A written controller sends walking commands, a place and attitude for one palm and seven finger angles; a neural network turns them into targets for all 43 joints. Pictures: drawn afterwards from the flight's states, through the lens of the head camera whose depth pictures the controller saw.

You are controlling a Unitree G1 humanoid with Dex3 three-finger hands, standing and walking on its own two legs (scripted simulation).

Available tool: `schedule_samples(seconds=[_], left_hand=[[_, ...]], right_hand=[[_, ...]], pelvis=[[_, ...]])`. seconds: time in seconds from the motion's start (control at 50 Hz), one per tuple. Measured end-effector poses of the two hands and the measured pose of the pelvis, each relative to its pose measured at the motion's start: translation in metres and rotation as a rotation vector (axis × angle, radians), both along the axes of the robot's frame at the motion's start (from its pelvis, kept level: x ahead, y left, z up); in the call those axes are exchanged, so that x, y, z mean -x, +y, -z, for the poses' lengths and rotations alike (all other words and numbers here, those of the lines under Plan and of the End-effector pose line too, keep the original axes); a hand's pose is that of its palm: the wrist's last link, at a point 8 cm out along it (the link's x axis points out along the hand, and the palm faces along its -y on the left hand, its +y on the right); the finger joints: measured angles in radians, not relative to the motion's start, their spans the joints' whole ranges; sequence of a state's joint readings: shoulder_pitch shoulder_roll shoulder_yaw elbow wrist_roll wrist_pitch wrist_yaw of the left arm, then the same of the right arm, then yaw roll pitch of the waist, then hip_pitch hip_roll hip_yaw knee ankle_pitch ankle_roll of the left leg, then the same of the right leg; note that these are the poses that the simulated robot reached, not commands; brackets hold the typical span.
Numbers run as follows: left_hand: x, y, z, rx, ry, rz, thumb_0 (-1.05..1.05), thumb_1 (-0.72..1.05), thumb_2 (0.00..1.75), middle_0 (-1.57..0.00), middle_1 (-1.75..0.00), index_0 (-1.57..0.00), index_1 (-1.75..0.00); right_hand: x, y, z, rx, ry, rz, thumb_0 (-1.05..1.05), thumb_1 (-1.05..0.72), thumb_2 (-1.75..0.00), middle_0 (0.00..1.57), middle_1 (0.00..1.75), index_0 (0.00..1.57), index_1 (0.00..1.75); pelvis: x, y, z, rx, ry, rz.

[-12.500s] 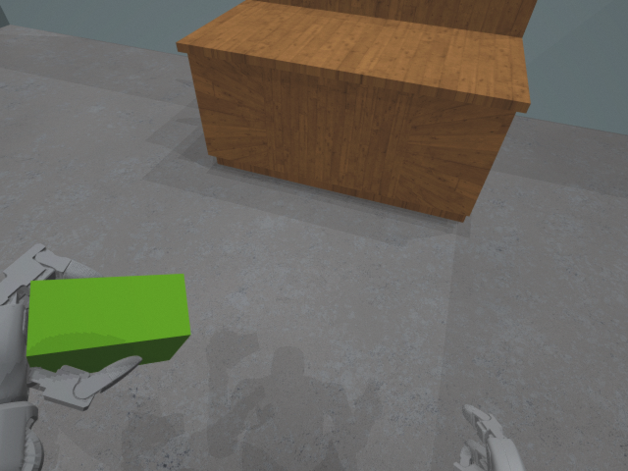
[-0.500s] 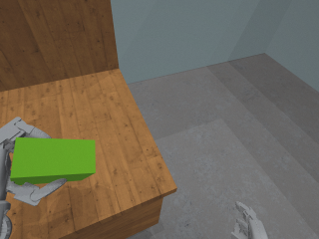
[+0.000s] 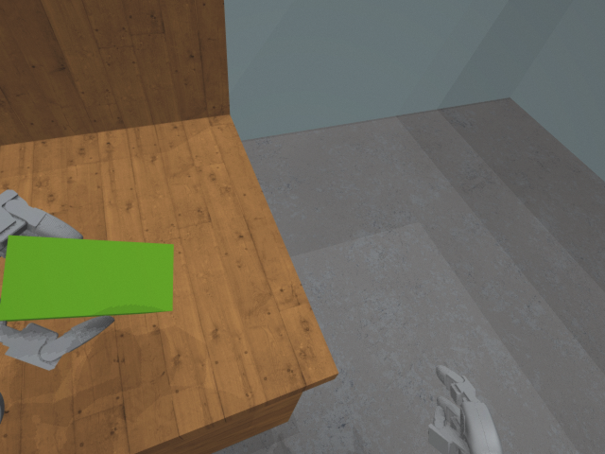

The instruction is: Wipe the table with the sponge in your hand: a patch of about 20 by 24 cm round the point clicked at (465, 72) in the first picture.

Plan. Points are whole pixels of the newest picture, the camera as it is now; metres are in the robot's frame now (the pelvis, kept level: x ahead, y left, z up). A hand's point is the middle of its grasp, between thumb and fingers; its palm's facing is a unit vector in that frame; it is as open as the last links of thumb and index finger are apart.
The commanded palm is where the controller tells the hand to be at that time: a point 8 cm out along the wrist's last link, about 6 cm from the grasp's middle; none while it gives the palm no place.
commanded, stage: come to a stop and stand still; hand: left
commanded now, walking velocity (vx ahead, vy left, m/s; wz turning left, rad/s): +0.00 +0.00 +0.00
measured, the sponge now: (113, 282) +0.24 +0.22 +0.13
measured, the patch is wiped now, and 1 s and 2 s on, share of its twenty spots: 0.00 0.00 0.00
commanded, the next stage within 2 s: look again from close up in 0.20 s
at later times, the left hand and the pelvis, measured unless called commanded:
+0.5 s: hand (39, 327) +0.18 +0.25 +0.16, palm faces +0.40 -0.86 -0.32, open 10.3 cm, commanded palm +0.13 +0.28 +0.18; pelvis -0.03 +0.00 +0.00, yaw +0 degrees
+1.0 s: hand out of the picture +0.22 +0.29 +0.21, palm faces +0.50 -0.74 -0.44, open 10.3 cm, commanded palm +0.12 +0.27 +0.18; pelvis -0.05 -0.01 +0.00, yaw -1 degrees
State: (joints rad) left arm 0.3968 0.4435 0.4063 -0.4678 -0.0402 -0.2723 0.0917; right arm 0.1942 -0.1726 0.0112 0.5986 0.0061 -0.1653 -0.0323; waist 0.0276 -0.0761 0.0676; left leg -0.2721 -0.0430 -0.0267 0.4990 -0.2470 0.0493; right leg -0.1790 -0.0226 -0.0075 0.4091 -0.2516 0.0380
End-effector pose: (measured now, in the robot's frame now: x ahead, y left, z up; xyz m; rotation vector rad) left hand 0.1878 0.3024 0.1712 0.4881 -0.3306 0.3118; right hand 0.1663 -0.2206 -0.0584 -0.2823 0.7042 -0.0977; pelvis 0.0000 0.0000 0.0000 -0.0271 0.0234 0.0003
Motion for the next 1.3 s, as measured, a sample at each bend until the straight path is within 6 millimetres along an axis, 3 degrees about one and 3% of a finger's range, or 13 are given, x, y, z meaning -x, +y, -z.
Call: schedule_samples(seconds=[0.1,0.2,0.3,0.46,0.64,0.88,0.94,1.02,1.06,1.14,1.18,1.24,1.3], left_hand=[[0.005,-0.006,-0.012,0.029,-0.068,0.008,-0.02,-0.51,1.02,-0.68,-1.35,-0.71,-1.34],[0.011,-0.011,-0.002,0.060,-0.016,0.017,-0.02,-0.51,1.02,-0.68,-1.35,-0.71,-1.34],[0.021,-0.005,0.007,0.076,0.037,-0.024,-0.02,-0.51,1.02,-0.68,-1.35,-0.71,-1.34],[0.041,-0.010,0.000,0.092,0.000,-0.045,-0.02,-0.51,1.02,-0.68,-1.35,-0.71,-1.34],[0.048,-0.017,0.005,0.083,0.030,-0.042,-0.02,-0.51,1.02,-0.68,-1.34,-0.71,-1.34],[0.045,-0.024,0.003,0.062,0.034,-0.020,-0.02,-0.51,1.02,-0.68,-1.34,-0.72,-1.33],[0.029,-0.001,-0.027,-0.138,-0.058,-0.031,-0.02,-0.51,1.02,-0.68,-1.34,-0.72,-1.33],[0.011,0.024,-0.049,-0.115,-0.160,-0.085,-0.02,-0.51,1.02,-0.68,-1.34,-0.72,-1.33],[0.009,0.014,-0.040,-0.070,-0.120,-0.049,-0.02,-0.51,1.02,-0.68,-1.34,-0.72,-1.33],[0.013,-0.024,0.000,-0.002,0.057,0.101,-0.02,-0.51,1.02,-0.68,-1.34,-0.72,-1.33],[0.016,-0.030,0.017,0.016,0.133,0.143,-0.02,-0.51,1.02,-0.68,-1.34,-0.72,-1.33],[0.015,-0.020,0.029,0.000,0.171,0.130,-0.02,-0.51,1.02,-0.68,-1.34,-0.72,-1.32],[0.010,0.001,0.019,-0.033,0.108,0.062,-0.02,-0.51,1.02,-0.69,-1.33,-0.72,-1.32]], right_hand=[[-0.017,0.007,-0.007,-0.013,-0.048,-0.025,0.01,-0.90,-0.90,0.20,0.30,0.20,0.30],[-0.020,0.013,-0.010,-0.032,-0.069,-0.022,0.01,-0.90,-0.90,0.20,0.30,0.20,0.30],[-0.007,0.015,-0.007,-0.041,-0.056,-0.016,0.01,-0.90,-0.90,0.20,0.30,0.20,0.30],[0.025,0.008,0.000,-0.038,-0.017,-0.005,0.01,-0.90,-0.90,0.20,0.30,0.20,0.30],[0.052,-0.006,0.006,-0.037,0.001,0.040,0.01,-0.90,-0.90,0.20,0.30,0.20,0.30],[0.055,-0.018,0.006,-0.019,0.002,0.058,0.01,-0.90,-0.90,0.20,0.30,0.20,0.30],[0.051,-0.015,0.010,0.007,0.034,-0.010,0.01,-0.90,-0.90,0.20,0.30,0.20,0.30],[0.048,-0.012,0.012,-0.029,0.040,-0.017,0.01,-0.90,-0.90,0.20,0.30,0.20,0.30],[0.048,-0.010,0.010,-0.060,0.014,0.009,0.01,-0.90,-0.90,0.20,0.30,0.20,0.30],[0.049,-0.005,0.011,-0.081,-0.002,0.055,0.01,-0.90,-0.90,0.20,0.30,0.20,0.30],[0.050,-0.002,0.012,-0.069,0.015,0.068,0.01,-0.90,-0.90,0.20,0.30,0.20,0.30],[0.048,0.003,0.012,-0.038,0.053,0.058,0.01,-0.90,-0.90,0.20,0.30,0.20,0.30],[0.040,0.007,0.011,-0.011,0.072,0.023,0.01,-0.90,-0.90,0.20,0.30,0.20,0.30]], pelvis=[[-0.002,0.004,0.000,0.003,-0.002,0.002],[0.001,0.006,-0.001,0.003,-0.008,0.002],[0.010,0.004,-0.001,0.004,-0.020,-0.002],[0.025,0.000,-0.002,0.007,-0.036,-0.005],[0.036,-0.004,-0.002,0.008,-0.040,0.000],[0.035,-0.007,-0.002,0.009,-0.035,0.004],[0.042,-0.011,0.001,0.013,-0.030,-0.002],[0.044,-0.008,0.001,0.006,-0.020,0.022],[0.040,-0.002,0.000,0.002,-0.014,0.036],[0.029,0.008,0.000,-0.004,-0.008,0.053],[0.024,0.009,0.000,-0.006,-0.006,0.049],[0.020,0.007,0.001,-0.008,-0.006,0.031],[0.017,0.005,0.002,-0.004,-0.005,0.011]])
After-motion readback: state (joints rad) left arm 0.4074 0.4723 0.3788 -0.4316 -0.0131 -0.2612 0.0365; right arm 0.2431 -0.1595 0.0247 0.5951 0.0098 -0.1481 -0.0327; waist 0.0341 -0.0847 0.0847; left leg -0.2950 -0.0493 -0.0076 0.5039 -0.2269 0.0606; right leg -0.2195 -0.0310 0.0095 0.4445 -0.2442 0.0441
